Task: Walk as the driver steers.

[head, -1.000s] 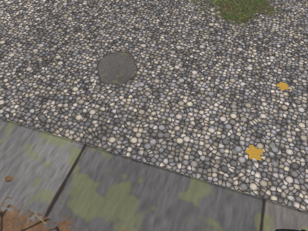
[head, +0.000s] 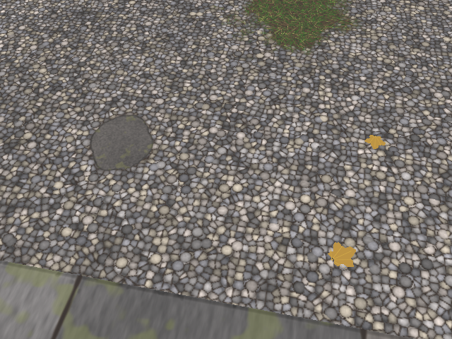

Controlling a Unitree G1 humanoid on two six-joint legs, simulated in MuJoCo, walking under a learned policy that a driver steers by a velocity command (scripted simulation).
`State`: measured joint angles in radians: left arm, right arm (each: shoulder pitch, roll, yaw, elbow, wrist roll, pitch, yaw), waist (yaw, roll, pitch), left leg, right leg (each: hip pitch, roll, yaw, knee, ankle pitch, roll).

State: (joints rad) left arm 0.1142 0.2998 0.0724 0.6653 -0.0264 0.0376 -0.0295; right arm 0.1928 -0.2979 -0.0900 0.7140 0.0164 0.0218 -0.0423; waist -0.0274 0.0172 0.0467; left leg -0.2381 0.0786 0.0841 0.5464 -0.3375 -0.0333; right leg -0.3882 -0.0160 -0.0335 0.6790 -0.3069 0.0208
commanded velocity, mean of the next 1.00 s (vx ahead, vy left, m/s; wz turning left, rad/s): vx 0.00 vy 0.00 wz -0.32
